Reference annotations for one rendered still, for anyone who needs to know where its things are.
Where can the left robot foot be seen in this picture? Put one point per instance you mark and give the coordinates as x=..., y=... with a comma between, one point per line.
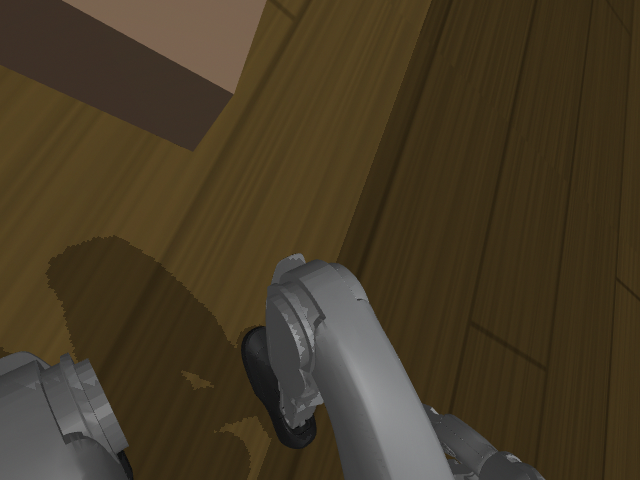
x=125, y=464

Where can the right robot hand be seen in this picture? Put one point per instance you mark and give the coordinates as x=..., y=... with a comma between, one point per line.
x=461, y=441

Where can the right robot arm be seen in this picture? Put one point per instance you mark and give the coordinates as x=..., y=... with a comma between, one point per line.
x=504, y=465

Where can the right robot foot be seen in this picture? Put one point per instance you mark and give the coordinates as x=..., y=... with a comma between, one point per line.
x=265, y=385

